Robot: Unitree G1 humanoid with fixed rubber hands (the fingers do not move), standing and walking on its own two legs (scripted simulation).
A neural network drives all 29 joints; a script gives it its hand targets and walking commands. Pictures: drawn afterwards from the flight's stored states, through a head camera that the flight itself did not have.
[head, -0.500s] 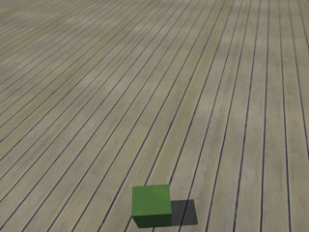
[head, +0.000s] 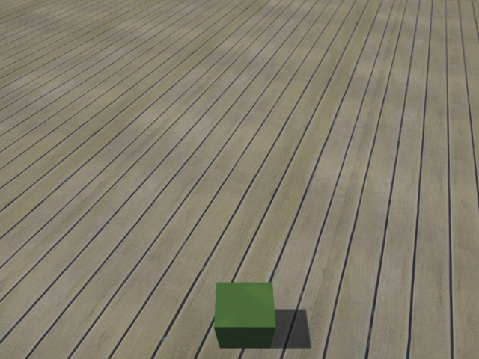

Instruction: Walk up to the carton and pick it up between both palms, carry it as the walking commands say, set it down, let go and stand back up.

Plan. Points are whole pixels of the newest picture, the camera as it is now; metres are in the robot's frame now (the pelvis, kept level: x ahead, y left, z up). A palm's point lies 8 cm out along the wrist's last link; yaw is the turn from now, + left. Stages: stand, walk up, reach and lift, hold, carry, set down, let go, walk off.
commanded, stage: walk up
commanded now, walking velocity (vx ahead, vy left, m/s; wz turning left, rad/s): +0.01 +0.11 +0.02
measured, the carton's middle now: (244, 317) +0.40 +0.01 -0.64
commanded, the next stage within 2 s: stand in 0.80 s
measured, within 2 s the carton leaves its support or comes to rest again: neither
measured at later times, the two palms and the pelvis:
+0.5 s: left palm out of the picture +0.04 +0.27 -0.14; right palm out of the picture +0.02 -0.17 -0.15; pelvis +0.02 +0.04 +0.00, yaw +0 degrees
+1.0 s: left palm out of the picture +0.00 +0.26 -0.14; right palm out of the picture +0.00 -0.20 -0.15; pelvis +0.01 +0.03 +0.00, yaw -1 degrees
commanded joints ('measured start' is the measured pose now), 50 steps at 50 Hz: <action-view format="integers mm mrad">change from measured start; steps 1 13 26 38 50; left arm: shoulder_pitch -50 -34 -31 3 24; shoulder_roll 124 29 5 8 9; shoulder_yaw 15 -23 -35 -39 -40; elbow -37 -7 51 68 72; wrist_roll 1 -28 -34 -32 -33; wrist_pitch -4 13 -43 -46 -45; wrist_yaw -27 -49 -33 -32 -33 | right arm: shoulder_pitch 73 68 75 78 97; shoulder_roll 3 -40 8 14 17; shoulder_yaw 18 18 42 45 52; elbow -27 31 122 152 162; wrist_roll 9 14 33 28 22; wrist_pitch -22 -98 -92 -86 -84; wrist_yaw -10 -73 -70 -75 -78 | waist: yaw -52 -39 -40 -39 -36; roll -279 211 -29 5 2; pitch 29 2 15 29 46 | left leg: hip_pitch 184 206 244 247 222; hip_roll -32 212 93 93 95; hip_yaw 81 -124 -58 -34 -31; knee -280 -510 -497 -491 -487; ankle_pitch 54 560 369 330 303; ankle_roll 0 166 54 46 46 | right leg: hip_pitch -117 -79 122 111 96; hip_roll -102 97 18 15 19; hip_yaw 67 35 111 124 126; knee -166 261 -126 -139 -145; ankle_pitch -141 -189 190 190 125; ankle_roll -117 -59 -91 -94 -93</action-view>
